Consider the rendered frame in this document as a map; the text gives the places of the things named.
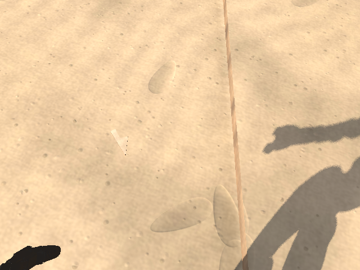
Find left robot hand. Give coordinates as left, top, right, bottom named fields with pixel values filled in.
left=0, top=245, right=61, bottom=270

